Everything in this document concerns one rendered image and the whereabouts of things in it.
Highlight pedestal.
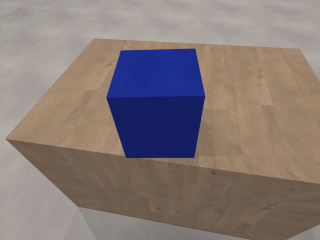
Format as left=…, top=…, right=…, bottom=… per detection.
left=5, top=38, right=320, bottom=240

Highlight carton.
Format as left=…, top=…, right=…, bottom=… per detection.
left=106, top=48, right=205, bottom=158

